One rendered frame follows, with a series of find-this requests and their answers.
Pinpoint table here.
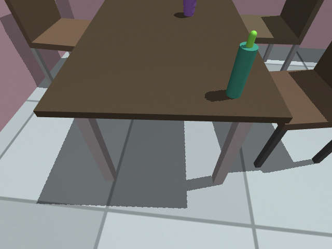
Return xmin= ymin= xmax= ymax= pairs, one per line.
xmin=33 ymin=0 xmax=293 ymax=184

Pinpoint chair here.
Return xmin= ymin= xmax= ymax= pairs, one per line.
xmin=253 ymin=41 xmax=332 ymax=168
xmin=4 ymin=0 xmax=91 ymax=84
xmin=240 ymin=0 xmax=324 ymax=71

